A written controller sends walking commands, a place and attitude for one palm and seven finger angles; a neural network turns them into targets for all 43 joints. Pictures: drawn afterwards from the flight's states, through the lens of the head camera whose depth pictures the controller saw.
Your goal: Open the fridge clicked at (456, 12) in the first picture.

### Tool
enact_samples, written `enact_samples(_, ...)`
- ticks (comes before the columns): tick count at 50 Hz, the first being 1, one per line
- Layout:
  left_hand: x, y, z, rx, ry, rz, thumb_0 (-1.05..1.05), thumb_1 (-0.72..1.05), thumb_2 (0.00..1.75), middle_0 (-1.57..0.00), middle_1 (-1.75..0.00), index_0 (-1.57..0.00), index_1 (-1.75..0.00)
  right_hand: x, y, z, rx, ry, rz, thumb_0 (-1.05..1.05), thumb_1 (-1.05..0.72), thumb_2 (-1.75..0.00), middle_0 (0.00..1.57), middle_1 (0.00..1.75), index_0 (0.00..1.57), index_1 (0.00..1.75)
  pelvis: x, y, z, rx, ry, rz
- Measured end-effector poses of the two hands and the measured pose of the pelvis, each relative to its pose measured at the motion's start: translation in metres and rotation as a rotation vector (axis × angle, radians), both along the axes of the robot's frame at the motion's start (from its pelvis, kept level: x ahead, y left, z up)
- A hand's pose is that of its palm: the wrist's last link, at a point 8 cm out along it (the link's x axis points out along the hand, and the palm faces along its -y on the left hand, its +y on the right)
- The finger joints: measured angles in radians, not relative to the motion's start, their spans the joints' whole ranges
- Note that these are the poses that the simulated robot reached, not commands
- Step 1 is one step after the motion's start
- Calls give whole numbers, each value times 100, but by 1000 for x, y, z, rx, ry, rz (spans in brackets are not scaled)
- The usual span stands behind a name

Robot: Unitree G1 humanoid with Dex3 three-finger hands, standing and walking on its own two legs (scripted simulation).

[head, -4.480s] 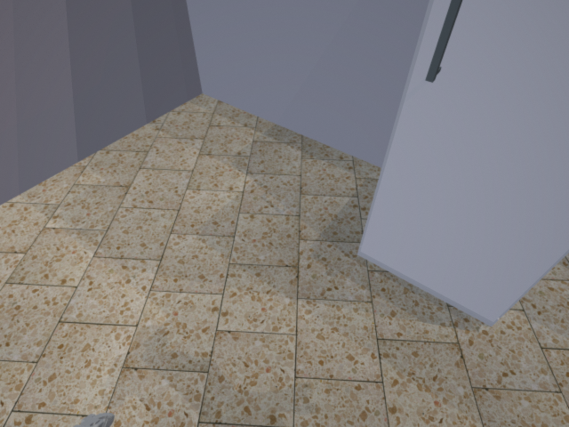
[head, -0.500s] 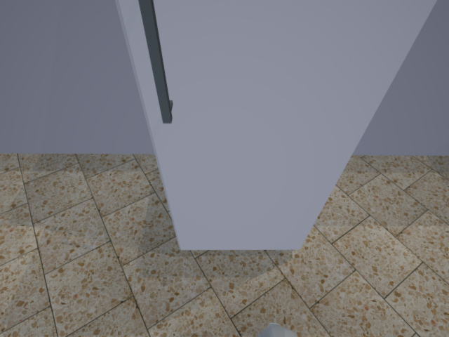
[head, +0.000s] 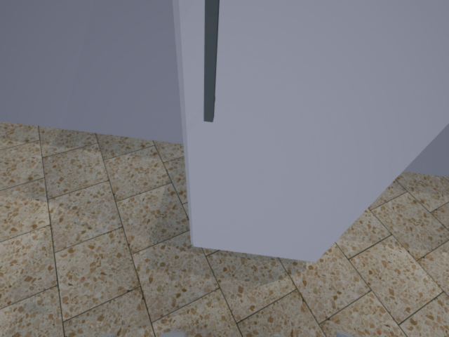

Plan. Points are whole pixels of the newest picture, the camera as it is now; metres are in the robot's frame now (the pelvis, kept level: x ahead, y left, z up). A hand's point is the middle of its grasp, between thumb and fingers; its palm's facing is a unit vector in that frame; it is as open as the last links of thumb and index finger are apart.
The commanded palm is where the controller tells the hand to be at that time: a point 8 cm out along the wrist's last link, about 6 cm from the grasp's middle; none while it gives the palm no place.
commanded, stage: come to a stop and stand still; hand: left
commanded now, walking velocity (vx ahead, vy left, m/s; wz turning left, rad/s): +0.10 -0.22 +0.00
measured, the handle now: (212, 46) +0.49 +0.07 +0.25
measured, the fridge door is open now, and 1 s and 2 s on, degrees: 0 0 0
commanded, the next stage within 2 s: look again from close up in 1.08 s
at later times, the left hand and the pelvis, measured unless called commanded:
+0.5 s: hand out of the picture -0.03 +0.20 -0.16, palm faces -0.03 -0.98 -0.19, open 7.4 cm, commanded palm none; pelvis -0.04 +0.01 +0.03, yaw -3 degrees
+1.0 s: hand out of the picture -0.09 +0.08 -0.16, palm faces +0.06 -0.98 -0.16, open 7.3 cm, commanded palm none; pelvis -0.07 -0.07 +0.02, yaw +0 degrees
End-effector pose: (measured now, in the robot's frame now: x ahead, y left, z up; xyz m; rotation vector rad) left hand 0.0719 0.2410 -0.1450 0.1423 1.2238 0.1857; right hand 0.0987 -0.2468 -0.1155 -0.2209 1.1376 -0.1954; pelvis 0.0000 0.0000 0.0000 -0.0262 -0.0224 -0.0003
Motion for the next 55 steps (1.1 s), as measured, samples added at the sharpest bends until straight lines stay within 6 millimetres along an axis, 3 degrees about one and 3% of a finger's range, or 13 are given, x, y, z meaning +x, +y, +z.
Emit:
enact_samples(7,-46,29,7,-33,95,27,1,91,90,-20,-30,-20,-29,-25,40,23,-8,33,19,0,-91,-89,20,30,20,29,-6,22,20,-25,11,-13)
enact_samples(12,-84,38,13,-41,206,20,1,91,90,-20,-30,-19,-29,-50,44,31,-22,61,-37,0,-93,-89,20,30,20,30,-8,30,29,-30,33,-37)
enact_samples(16,-104,38,15,-37,273,8,1,91,90,-20,-30,-19,-29,-83,40,32,-31,108,-89,0,-93,-89,21,30,20,30,-13,29,32,-32,35,-52)
enact_samples(23,-104,20,18,-30,259,-39,1,91,90,-20,-30,-19,-29,-157,30,22,3,238,-173,0,-91,-89,20,30,20,30,-31,15,32,-26,21,-61)
enact_samples(28,-88,-10,23,-15,167,-69,1,91,90,-20,-30,-19,-29,-204,17,6,67,318,-200,0,-91,-89,20,30,20,29,-48,-6,27,-3,13,-46)
enact_samples(32,-89,-41,26,14,93,-74,1,91,90,-20,-30,-19,-29,-227,2,-16,130,352,-210,0,-91,-89,20,30,20,29,-61,-29,19,44,2,-47)
enact_samples(37,-109,-65,39,41,93,-43,1,94,90,-20,-30,-20,-30,-229,-10,-20,184,354,-179,1,-91,-89,20,30,20,29,-65,-50,26,51,1,-38)
enact_samples(42,-129,-84,36,25,123,-25,2,95,90,-20,-30,-20,-30,-220,-19,-22,190,333,-147,0,-91,-90,20,30,20,29,-70,-63,24,32,8,-22)
enact_samples(50,-172,-109,17,-61,227,43,1,93,90,-20,-30,-20,-30,-192,-26,-19,134,315,-73,0,-91,-90,20,30,20,29,-74,-69,18,11,20,-4)
enact_samples(55,-187,-122,15,-106,264,47,1,92,90,-20,-30,-20,-30,-184,-35,-10,89,287,-64,2,-93,-89,20,30,20,29,-75,-69,22,25,5,-19)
